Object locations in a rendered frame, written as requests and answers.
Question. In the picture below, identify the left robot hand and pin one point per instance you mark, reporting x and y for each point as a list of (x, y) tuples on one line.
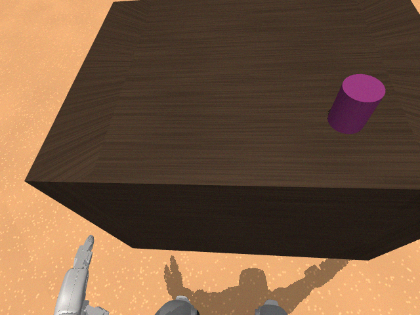
[(71, 298)]

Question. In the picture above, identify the can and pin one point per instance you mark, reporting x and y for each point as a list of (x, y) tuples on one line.
[(356, 100)]

